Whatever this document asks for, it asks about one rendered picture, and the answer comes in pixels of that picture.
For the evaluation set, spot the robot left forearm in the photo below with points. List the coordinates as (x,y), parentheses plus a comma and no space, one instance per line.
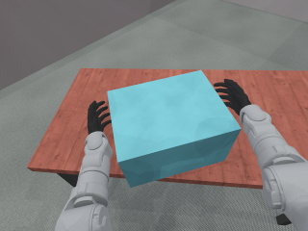
(93,178)

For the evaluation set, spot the carton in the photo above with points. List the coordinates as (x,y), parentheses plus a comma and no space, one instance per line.
(169,126)

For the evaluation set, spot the robot left hand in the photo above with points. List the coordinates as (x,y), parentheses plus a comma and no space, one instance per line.
(94,120)

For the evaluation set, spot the robot right hand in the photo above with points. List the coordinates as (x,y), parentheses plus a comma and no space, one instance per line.
(235,94)

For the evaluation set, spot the table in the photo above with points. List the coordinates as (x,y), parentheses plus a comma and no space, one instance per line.
(283,94)

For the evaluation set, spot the right robot upper arm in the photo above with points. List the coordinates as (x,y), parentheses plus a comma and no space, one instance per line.
(285,188)

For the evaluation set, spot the robot right forearm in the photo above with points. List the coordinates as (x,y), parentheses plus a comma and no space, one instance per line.
(266,142)

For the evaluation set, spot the left robot upper arm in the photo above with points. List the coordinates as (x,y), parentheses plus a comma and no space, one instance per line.
(94,217)

